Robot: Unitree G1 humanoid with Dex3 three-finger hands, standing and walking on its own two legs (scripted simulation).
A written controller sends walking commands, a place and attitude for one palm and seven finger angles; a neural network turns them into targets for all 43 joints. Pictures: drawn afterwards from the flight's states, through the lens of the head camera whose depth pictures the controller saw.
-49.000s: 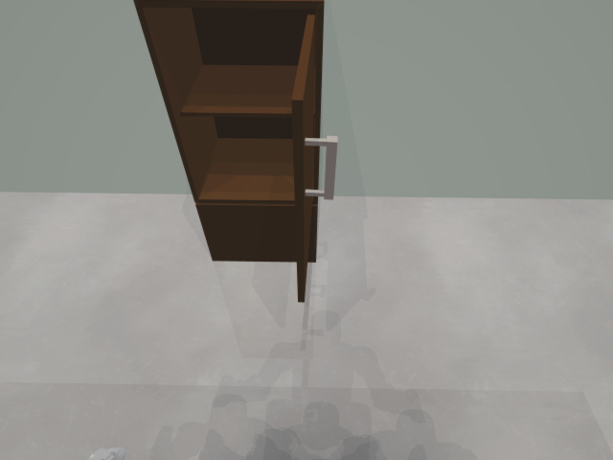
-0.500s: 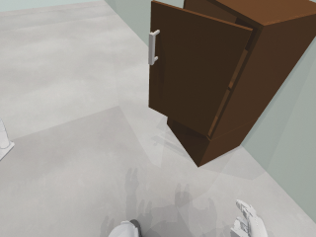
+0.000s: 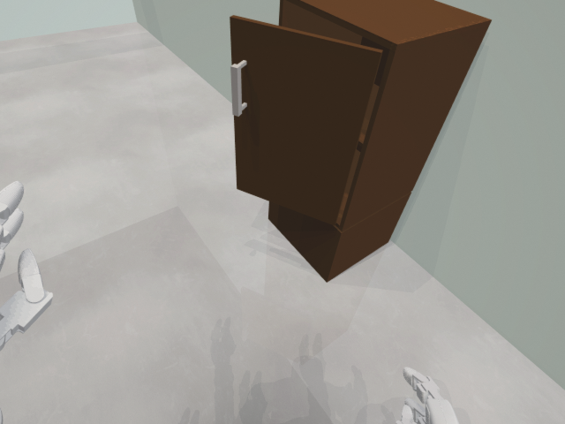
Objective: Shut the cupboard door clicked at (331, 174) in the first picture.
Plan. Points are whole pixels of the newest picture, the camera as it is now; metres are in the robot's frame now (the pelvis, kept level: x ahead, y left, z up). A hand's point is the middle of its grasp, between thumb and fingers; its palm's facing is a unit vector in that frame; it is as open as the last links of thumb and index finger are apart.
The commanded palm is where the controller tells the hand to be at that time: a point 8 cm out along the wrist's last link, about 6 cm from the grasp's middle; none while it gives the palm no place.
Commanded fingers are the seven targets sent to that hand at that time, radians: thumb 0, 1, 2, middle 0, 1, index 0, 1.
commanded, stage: stop stepping back and stand still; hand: left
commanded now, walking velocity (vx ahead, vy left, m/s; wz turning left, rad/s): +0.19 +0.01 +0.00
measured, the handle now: (240, 88) +0.95 +0.13 +0.02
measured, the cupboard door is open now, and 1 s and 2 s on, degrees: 29 29 29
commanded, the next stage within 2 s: let the arm hang, fingers relaxed in 0.84 s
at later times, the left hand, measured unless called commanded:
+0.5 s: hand out of the picture +0.22 +0.30 +0.16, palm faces +0.40 -0.80 -0.45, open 7.5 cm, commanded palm +0.15 +0.34 +0.18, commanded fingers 0.00 0.90 0.90 -0.20 -0.30 -0.20 -0.30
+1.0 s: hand (27, 296) +0.24 +0.31 +0.11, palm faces +0.29 -0.84 -0.46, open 7.4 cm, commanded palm none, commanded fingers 0.00 0.90 0.90 -0.20 -0.30 -0.20 -0.30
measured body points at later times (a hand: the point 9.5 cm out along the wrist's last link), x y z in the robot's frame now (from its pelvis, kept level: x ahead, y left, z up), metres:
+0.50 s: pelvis +0.01 +0.04 -0.01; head +0.02 +0.06 +0.44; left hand +0.19 +0.34 +0.19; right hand +0.15 -0.19 -0.09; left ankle +0.04 +0.16 -0.74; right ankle -0.02 -0.07 -0.74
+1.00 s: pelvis +0.01 +0.05 +0.00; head +0.02 +0.05 +0.45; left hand +0.22 +0.35 +0.13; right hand +0.17 -0.21 -0.09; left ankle +0.04 +0.16 -0.74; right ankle -0.02 -0.07 -0.74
